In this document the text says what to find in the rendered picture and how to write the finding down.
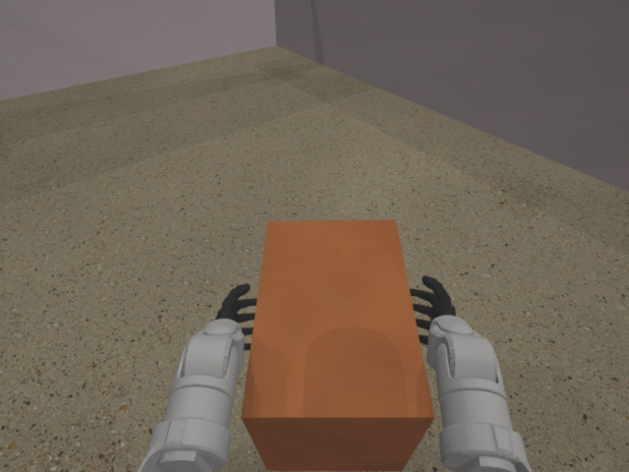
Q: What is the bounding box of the left robot forearm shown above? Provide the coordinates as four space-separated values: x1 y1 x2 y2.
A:
138 319 245 472

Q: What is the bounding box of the carton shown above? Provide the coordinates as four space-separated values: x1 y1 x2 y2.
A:
241 219 434 471

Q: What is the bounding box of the robot right hand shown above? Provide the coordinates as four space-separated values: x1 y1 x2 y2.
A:
410 275 456 345

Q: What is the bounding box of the right robot forearm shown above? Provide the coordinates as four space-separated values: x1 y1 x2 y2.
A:
427 315 533 472

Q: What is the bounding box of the robot left hand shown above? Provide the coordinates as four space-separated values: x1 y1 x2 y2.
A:
216 284 257 351

